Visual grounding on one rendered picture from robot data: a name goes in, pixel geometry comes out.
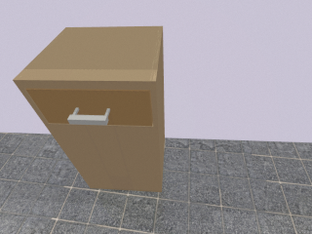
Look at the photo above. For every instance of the handle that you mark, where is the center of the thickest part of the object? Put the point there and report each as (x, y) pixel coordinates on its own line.
(78, 119)

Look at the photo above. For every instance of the cabinet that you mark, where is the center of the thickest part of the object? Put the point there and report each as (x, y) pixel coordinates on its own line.
(116, 157)

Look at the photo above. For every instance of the drawer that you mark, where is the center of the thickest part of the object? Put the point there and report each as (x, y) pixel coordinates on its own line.
(127, 107)

